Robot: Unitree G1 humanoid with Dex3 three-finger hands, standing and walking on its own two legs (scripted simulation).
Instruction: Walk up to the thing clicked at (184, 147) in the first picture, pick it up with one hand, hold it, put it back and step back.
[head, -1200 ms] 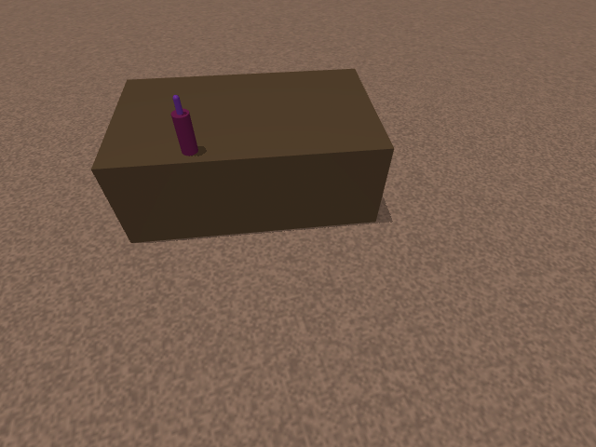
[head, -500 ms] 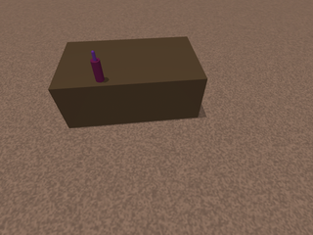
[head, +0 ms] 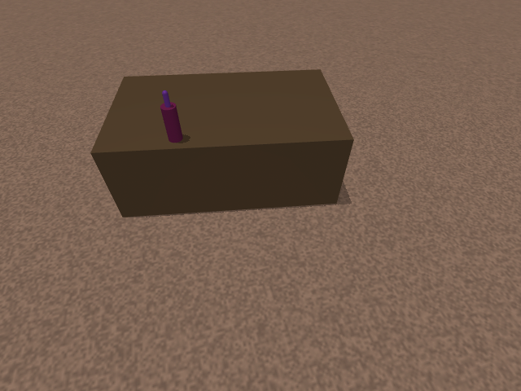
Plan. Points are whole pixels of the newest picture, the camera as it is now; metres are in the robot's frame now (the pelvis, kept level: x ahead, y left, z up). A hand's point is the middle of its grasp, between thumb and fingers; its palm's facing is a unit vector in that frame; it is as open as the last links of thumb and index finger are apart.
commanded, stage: walk up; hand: left
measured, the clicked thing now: (170, 116) +1.18 +0.37 -0.25
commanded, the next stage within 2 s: none
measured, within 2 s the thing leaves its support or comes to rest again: neither
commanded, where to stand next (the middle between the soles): +0.84 +0.12 m, yaw +8 degrees
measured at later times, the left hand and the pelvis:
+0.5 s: hand (52, 375) +0.20 +0.38 -0.16, palm faces +0.04 -0.94 -0.34, open 7.4 cm; pelvis +0.16 +0.10 -0.01, yaw +6 degrees
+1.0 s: hand (104, 276) +0.39 +0.34 -0.13, palm faces +0.13 -0.91 -0.38, open 7.4 cm; pelvis +0.39 +0.07 -0.01, yaw +7 degrees
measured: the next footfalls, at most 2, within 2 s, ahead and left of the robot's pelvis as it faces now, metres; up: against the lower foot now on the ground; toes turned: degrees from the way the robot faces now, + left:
left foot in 0.26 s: +0.19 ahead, +0.22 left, +0.00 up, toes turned +8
right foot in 0.72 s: +0.43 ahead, -0.04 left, +0.00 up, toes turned +2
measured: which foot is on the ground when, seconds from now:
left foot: up 0.00-0.24, down 0.26-0.74, up 0.76-1.00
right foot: down 0.00-0.28, up 0.30-0.70, down 0.72-1.00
